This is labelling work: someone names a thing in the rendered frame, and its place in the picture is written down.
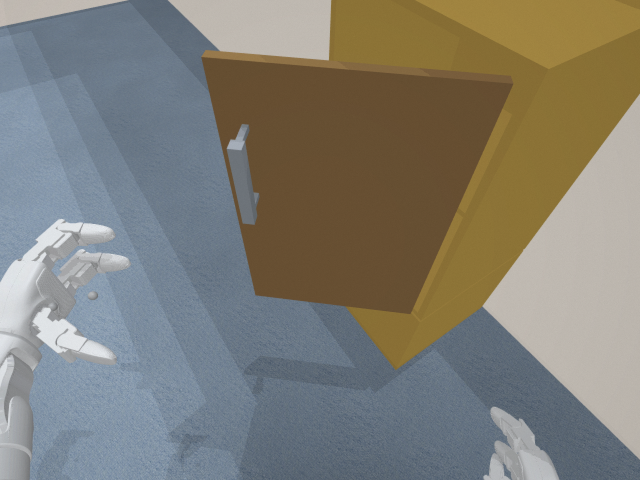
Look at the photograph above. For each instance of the cupboard door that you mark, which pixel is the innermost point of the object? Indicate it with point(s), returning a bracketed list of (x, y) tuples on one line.
[(360, 169)]

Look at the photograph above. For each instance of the robot left hand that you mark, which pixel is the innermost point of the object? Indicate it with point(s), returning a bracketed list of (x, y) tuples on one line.
[(29, 285)]

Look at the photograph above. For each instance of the robot right hand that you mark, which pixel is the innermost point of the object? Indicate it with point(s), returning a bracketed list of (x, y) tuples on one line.
[(524, 459)]

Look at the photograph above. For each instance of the handle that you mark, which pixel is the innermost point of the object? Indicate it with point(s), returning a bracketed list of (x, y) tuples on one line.
[(237, 154)]

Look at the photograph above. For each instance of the robot left forearm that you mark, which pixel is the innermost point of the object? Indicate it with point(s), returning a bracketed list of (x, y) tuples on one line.
[(18, 360)]

